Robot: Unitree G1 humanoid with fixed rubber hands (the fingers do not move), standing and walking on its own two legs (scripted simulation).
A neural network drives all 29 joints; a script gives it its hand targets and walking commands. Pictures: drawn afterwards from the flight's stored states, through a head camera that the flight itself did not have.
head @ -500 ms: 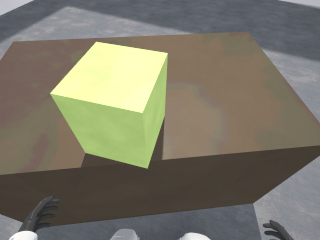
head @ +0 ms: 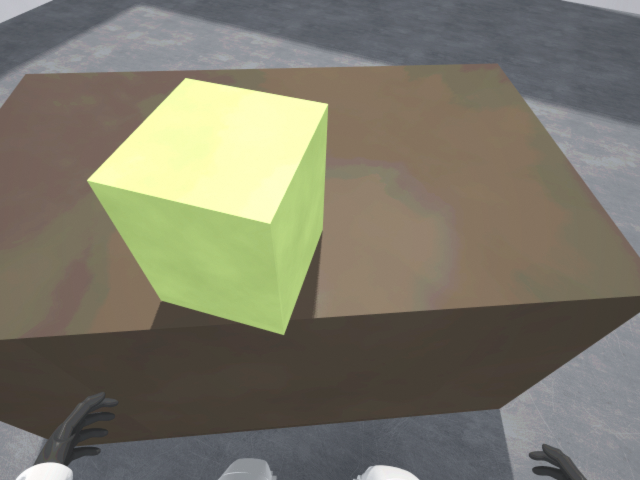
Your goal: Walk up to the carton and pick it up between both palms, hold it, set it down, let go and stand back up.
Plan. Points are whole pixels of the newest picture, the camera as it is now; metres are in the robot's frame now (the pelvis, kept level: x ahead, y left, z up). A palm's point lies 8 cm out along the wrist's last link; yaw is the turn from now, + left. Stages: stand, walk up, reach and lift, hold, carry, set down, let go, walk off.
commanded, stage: walk up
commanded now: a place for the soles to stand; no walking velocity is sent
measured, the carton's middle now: (236, 211) +0.44 +0.14 +0.07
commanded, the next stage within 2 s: none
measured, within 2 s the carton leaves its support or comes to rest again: neither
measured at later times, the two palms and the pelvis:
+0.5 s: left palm (44, 469) +0.13 +0.33 -0.05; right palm out of the picture +0.11 -0.29 -0.07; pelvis +0.00 +0.01 +0.00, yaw +2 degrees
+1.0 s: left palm (45, 475) +0.13 +0.33 -0.06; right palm out of the picture +0.11 -0.29 -0.06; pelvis +0.00 +0.01 +0.00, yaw +2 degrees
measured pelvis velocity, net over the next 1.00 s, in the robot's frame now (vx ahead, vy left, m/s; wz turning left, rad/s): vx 0.00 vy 0.01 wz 0.04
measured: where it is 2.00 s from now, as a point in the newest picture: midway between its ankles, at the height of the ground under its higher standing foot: outside the picture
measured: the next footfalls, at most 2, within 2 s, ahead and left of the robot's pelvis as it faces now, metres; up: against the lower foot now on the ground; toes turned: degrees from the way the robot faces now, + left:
left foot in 0.10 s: +0.04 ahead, +0.16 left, +0.00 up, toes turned +0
left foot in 1.76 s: +0.07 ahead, +0.13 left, +0.00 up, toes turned +0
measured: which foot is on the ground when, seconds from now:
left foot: up 0.00-0.08, down 0.10-1.00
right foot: down 0.00-1.00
